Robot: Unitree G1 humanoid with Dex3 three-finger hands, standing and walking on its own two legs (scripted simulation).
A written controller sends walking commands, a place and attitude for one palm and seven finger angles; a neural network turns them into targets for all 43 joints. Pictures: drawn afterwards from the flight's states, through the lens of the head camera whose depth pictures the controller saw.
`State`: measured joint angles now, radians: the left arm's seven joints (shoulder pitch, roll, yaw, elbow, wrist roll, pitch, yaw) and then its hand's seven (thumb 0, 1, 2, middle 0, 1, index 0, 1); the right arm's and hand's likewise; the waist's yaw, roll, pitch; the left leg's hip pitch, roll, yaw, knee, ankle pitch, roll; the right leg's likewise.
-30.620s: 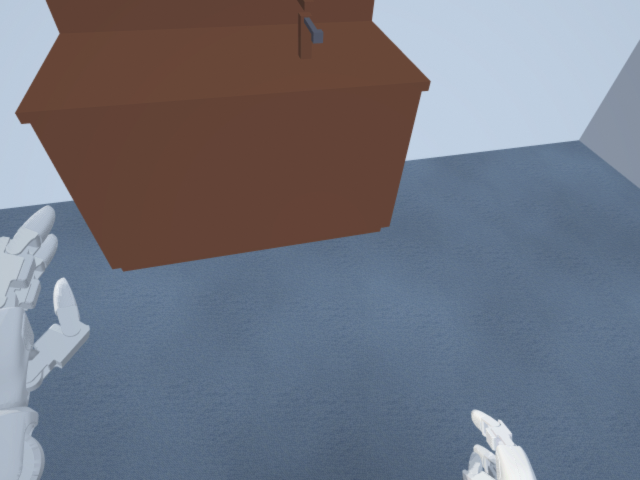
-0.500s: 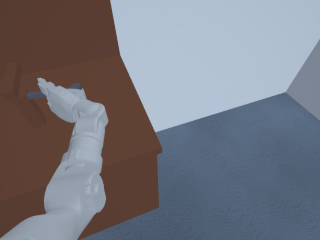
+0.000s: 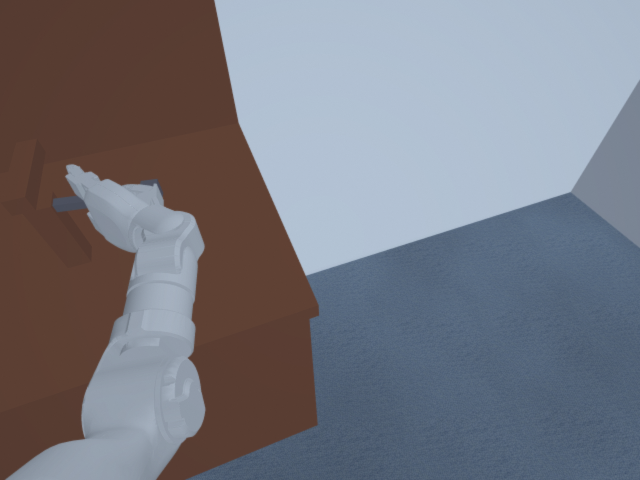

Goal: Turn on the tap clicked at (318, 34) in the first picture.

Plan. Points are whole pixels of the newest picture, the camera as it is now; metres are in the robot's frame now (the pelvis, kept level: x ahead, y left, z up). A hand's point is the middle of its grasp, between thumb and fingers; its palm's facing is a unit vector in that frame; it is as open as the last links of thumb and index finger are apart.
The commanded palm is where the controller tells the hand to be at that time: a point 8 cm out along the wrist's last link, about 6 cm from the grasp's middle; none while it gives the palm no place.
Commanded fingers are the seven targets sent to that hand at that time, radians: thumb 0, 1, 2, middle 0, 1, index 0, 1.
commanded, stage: lift the hand up off the lever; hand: left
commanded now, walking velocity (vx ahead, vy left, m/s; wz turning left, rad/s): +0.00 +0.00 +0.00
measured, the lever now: (151, 193) +0.51 +0.24 +0.10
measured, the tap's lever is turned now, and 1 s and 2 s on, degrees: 80 80 80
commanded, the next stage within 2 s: draw the hand back beside the body in 0.90 s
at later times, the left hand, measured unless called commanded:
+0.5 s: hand (147, 184) +0.44 +0.21 +0.17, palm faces +0.80 -0.60 -0.07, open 7.8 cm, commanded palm +0.38 +0.22 +0.17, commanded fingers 0.00 0.90 0.90 -0.15 -0.15 -0.15 -0.15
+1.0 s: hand (141, 193) +0.41 +0.21 +0.17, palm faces +0.80 -0.60 -0.07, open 7.8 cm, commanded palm +0.37 +0.22 +0.18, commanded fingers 0.00 0.90 0.90 -0.15 -0.15 -0.15 -0.15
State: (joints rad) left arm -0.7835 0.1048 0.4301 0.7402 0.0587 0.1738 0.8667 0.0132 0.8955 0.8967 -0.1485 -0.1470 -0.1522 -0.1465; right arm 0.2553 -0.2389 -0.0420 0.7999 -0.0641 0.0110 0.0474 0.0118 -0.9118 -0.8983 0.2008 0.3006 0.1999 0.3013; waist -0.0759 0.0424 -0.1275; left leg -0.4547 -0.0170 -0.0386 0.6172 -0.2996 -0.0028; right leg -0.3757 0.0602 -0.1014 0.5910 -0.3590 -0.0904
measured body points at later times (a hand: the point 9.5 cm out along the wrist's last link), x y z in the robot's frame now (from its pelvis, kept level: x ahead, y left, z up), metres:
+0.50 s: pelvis +0.00 +0.00 +0.00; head +0.01 -0.02 +0.45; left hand +0.39 +0.23 +0.17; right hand +0.12 -0.24 -0.12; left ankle +0.00 +0.12 -0.73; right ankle -0.04 -0.05 -0.73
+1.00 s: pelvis -0.01 +0.00 +0.01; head -0.02 -0.02 +0.46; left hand +0.37 +0.23 +0.18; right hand +0.12 -0.25 -0.12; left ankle +0.00 +0.12 -0.73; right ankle -0.04 -0.05 -0.73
